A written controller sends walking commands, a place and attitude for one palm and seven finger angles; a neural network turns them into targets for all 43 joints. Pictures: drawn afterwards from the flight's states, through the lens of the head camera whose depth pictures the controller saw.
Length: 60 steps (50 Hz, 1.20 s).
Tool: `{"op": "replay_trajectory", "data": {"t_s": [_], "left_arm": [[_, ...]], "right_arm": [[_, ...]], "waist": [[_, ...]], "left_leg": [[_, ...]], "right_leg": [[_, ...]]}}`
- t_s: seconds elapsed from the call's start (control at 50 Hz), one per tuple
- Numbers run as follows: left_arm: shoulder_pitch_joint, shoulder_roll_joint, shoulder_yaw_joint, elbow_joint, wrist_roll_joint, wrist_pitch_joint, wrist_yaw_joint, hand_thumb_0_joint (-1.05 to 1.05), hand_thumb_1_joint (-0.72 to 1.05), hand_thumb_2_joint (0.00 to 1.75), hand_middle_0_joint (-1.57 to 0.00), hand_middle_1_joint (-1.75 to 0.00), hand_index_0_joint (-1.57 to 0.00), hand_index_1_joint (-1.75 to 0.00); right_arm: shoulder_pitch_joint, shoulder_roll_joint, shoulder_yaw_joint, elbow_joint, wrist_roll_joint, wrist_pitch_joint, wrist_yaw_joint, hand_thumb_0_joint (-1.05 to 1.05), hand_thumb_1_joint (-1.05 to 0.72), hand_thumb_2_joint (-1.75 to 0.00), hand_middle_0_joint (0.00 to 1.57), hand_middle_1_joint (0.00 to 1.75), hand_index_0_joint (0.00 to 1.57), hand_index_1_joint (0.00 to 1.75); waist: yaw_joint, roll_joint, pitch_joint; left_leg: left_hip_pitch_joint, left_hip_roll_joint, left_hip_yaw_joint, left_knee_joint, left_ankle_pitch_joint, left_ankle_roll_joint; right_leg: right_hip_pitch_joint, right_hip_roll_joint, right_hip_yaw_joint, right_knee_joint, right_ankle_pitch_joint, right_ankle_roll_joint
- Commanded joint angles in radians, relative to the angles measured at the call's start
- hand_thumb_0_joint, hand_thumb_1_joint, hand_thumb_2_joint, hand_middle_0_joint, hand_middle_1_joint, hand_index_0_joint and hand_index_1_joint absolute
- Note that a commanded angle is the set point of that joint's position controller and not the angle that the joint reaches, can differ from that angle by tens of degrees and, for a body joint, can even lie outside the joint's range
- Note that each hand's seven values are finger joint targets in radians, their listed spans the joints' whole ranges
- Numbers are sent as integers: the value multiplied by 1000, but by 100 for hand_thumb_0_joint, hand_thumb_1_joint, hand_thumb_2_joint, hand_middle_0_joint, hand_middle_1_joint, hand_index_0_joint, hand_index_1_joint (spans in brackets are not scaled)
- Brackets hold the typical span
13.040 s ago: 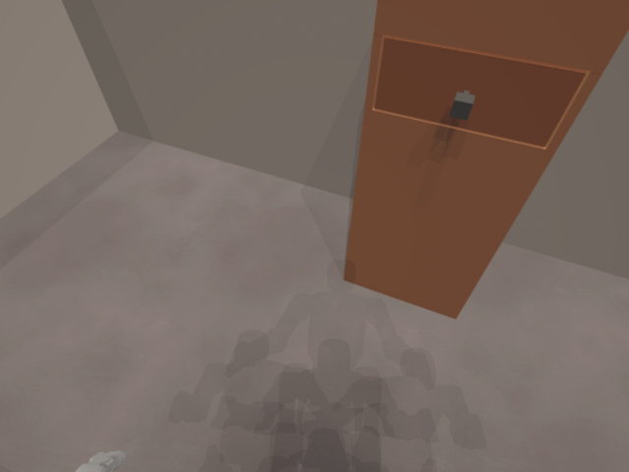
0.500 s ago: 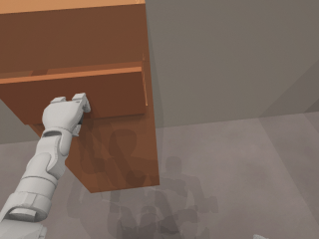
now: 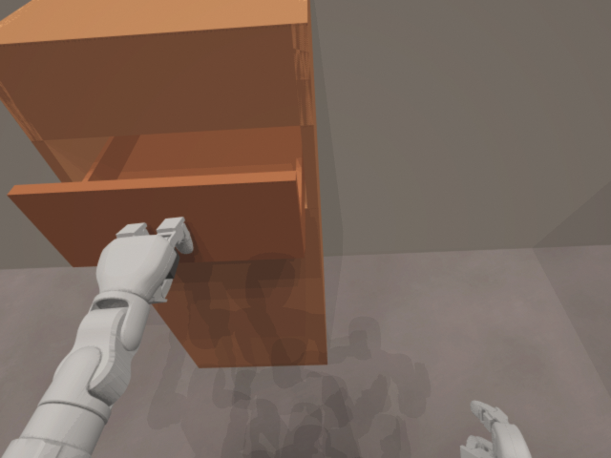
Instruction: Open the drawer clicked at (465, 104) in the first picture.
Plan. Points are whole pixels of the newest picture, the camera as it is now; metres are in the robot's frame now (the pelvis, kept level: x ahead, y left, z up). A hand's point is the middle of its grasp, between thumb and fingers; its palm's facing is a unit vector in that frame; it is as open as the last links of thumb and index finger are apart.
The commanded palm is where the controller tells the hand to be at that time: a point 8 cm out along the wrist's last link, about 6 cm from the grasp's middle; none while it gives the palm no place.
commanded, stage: pull the drawer open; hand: left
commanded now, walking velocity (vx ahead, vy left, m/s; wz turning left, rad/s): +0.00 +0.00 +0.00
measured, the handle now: (163, 249) +0.37 +0.24 +0.08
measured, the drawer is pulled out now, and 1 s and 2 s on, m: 0.12 0.24 0.30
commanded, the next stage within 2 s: open the thumb to release the handle in 1.90 s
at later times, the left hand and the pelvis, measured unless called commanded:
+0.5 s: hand (146, 320) +0.27 +0.23 +0.06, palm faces +0.04 -0.10 -0.99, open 7.0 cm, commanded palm +0.23 +0.24 +0.12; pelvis -0.01 +0.00 +0.00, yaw -1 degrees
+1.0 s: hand (131, 369) +0.21 +0.22 +0.06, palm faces +0.05 -0.11 -0.99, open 6.9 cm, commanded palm +0.17 +0.24 +0.12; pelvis -0.02 +0.00 +0.00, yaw -1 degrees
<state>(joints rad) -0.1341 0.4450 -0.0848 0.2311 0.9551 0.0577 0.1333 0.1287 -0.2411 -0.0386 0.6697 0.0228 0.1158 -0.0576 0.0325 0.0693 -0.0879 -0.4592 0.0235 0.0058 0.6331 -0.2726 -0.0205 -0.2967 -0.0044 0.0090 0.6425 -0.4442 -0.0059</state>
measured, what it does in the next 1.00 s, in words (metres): stands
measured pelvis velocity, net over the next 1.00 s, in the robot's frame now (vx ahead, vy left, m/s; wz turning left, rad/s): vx -0.02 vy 0.00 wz -0.01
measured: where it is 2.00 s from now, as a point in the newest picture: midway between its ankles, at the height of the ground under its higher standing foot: outside the picture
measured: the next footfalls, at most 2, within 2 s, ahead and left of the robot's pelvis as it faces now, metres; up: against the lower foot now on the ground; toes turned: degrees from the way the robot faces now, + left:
none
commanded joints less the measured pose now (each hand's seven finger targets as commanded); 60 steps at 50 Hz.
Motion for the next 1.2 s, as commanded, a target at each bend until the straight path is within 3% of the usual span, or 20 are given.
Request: {"op": "replay_trajectory", "data": {"t_s": [0.0,0.14,0.22,0.26,0.28,0.34,0.4,0.54,0.58,0.66,0.68,0.74,0.78,0.9,0.96,0.98,1.02,1.1,1.14,1.18], "left_arm": [[-234,230,165,-257,-9,-17,51,0,90,90,-40,-135,-40,-135],[-95,253,216,-315,-18,-31,62,0,90,90,-40,-135,-40,-135],[-30,230,210,-365,-14,-26,79,0,90,90,-40,-135,-40,-135],[-6,248,232,-375,-12,-23,86,0,90,90,-40,-135,-40,-135],[-11,215,199,-390,-15,-22,88,0,90,90,-40,-135,-40,-135],[31,226,217,-414,-18,-11,96,0,90,90,-40,-135,-40,-135],[7,215,201,-421,-11,-5,102,0,90,90,-40,-135,-40,-135],[147,230,237,-494,-20,-1,100,0,90,90,-40,-135,-40,-135],[185,183,199,-511,-20,2,100,0,90,90,-40,-135,-40,-135],[243,174,200,-580,-15,1,113,0,90,90,-40,-135,-40,-135],[250,173,203,-584,-18,1,115,0,90,90,-40,-135,-40,-135],[304,217,256,-616,-17,1,123,0,90,90,-40,-135,-40,-135],[319,172,218,-626,-11,2,126,0,90,90,-40,-135,-40,-135],[302,192,234,-604,-2,7,139,0,90,90,-40,-135,-40,-135],[332,176,220,-624,-7,10,133,0,90,90,-40,-135,-40,-135],[308,176,212,-626,-10,7,132,0,90,90,-40,-135,-40,-135],[362,173,216,-622,-13,11,126,0,90,90,-40,-135,-40,-135],[430,185,238,-654,-24,3,116,0,90,90,-40,-135,-40,-135],[506,212,279,-683,-26,-2,116,0,90,90,-40,-135,-40,-135],[531,179,246,-707,-26,-5,116,0,90,90,-40,-135,-40,-135]], "right_arm": [[-102,-106,-32,-141,-6,-46,-12,0,-90,-90,20,30,20,30],[-130,-105,-32,-152,-11,-59,-8,0,-90,-90,20,30,20,30],[-138,-100,-33,-159,-12,-69,-3,0,-90,-90,20,30,20,30],[-149,-101,-30,-158,-12,-72,-1,0,-90,-90,20,30,20,30],[-148,-100,-31,-160,-12,-75,0,0,-90,-90,20,30,20,30],[-151,-102,-31,-163,-14,-79,3,0,-90,-90,20,30,20,30],[-159,-98,-26,-158,-13,-83,0,0,-90,-90,20,30,20,30],[-182,-93,-19,-170,-18,-90,7,0,-90,-90,20,30,20,30],[-190,-86,-15,-177,-17,-91,13,0,-90,-90,20,30,20,30],[-200,-84,-12,-186,-22,-96,23,0,-90,-90,20,30,20,30],[-193,-84,-14,-184,-23,-97,24,0,-90,-90,20,30,20,30],[-205,-88,-13,-184,-28,-95,23,0,-90,-90,20,30,20,30],[-210,-79,-8,-186,-27,-94,27,0,-90,-90,20,30,20,30],[-214,-77,-5,-175,-30,-95,17,0,-90,-90,20,30,20,30],[-223,-73,0,-181,-30,-98,15,0,-90,-90,20,30,20,30],[-221,-75,0,-178,-29,-99,15,0,-90,-90,20,30,20,30],[-226,-74,1,-183,-30,-99,16,0,-90,-90,20,30,20,30],[-229,-74,2,-190,-31,-101,18,0,-90,-90,20,30,20,30],[-237,-79,2,-194,-33,-98,25,0,-90,-90,20,30,20,30],[-232,-76,4,-201,-32,-96,33,0,-90,-90,20,30,20,30]], "waist": [[17,-53,-273],[37,-51,-248],[46,-29,-259],[48,-52,-253],[38,-41,-227],[48,-34,-234],[39,-50,-215],[68,-21,-219],[61,-12,-183],[66,-8,-185],[61,-34,-181],[75,-27,-195],[67,-15,-167],[62,-26,-128],[72,-11,-147],[63,-28,-134],[76,-21,-130],[84,-37,-130],[100,-12,-143],[88,-24,-120]], "left_leg": [[280,-61,46,-12,365,62],[254,-63,49,-21,356,57],[267,-62,50,-19,359,57],[258,-62,49,-23,342,55],[258,-61,48,-24,332,56],[264,-58,47,-35,321,52],[272,-56,42,-37,291,54],[281,-55,45,-52,322,46],[279,-53,42,-56,306,46],[298,-47,41,-57,317,44],[295,-46,38,-54,321,45],[296,-48,40,-52,327,43],[292,-50,40,-51,306,42],[292,-46,30,-56,247,40],[303,-48,35,-59,251,40],[299,-49,31,-59,248,41],[295,-50,33,-66,243,40],[291,-50,39,-64,264,41],[290,-53,44,-61,293,37],[281,-49,43,-57,288,39]], "right_leg": [[-18,38,-23,-73,591,-3],[8,34,-17,-75,602,-3],[-2,36,-21,-67,593,-3],[-1,35,-20,-71,577,-1],[-16,36,-21,-73,568,-1],[-5,36,-26,-82,525,-6],[-38,37,-26,-88,482,-2],[13,36,-25,-96,508,-9],[-17,39,-30,-99,479,-7],[-18,36,-33,-103,472,-8],[-18,39,-37,-99,484,-8],[6,35,-23,-105,513,-10],[-21,35,-29,-103,484,-8],[-53,38,-29,-121,397,-9],[-35,32,-23,-128,405,-9],[-42,34,-24,-128,410,-8],[-34,34,-26,-133,399,-8],[-11,28,-18,-133,458,-6],[17,27,-3,-132,506,-12],[-4,27,-17,-125,496,-7]]}}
